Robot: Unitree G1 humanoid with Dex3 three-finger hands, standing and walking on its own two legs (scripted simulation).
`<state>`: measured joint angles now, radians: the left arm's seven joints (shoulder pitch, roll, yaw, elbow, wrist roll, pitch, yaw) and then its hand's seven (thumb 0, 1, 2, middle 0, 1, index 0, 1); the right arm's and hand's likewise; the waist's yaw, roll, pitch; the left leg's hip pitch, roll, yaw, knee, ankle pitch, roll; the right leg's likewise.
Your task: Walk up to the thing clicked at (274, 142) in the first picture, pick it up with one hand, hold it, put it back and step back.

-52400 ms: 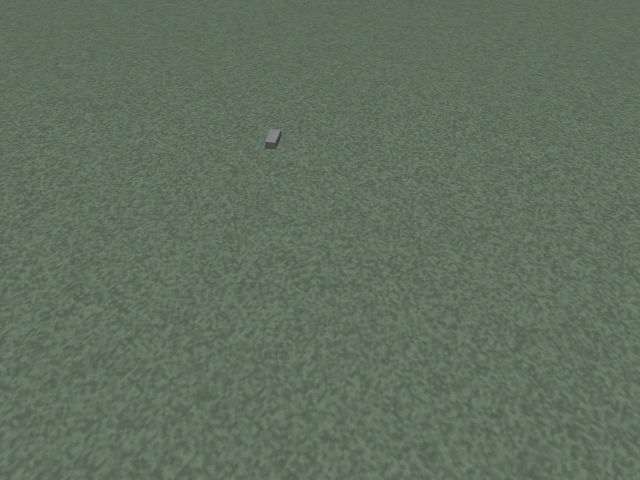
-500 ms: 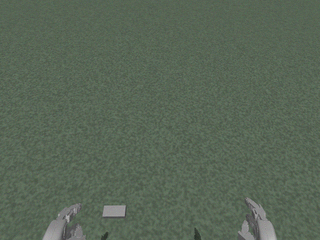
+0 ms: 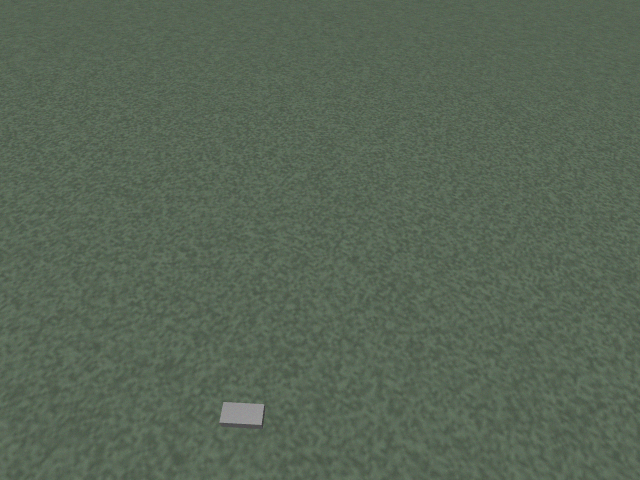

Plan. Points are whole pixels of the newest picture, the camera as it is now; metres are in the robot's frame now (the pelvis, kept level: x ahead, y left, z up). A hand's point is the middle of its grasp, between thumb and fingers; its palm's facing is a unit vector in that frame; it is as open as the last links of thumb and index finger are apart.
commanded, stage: stand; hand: left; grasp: from above
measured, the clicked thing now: (243, 415) +0.42 +0.22 -0.74
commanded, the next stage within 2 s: none
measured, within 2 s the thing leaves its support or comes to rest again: neither
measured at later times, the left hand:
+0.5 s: hand out of the picture +0.01 +0.24 -0.14, palm faces +0.03 -0.94 -0.33, open 7.4 cm
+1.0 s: hand out of the picture +0.05 +0.22 -0.14, palm faces +0.01 -0.95 -0.31, open 7.4 cm
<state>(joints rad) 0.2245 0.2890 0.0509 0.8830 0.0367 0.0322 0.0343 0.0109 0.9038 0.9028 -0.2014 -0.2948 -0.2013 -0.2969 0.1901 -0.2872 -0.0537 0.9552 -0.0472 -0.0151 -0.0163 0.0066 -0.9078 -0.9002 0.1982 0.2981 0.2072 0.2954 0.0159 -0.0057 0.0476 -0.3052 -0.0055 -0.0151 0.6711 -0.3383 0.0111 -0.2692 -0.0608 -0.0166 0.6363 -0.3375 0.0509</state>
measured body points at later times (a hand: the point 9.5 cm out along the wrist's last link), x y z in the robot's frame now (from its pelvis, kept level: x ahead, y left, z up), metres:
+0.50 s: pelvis -0.02 +0.00 +0.02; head -0.02 +0.00 +0.47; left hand +0.01 +0.29 -0.12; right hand +0.04 -0.28 -0.12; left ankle +0.01 +0.11 -0.72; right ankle +0.00 -0.15 -0.72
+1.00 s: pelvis +0.00 -0.02 +0.02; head +0.00 -0.02 +0.47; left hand +0.05 +0.27 -0.12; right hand +0.05 -0.30 -0.12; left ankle +0.01 +0.11 -0.72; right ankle +0.00 -0.15 -0.72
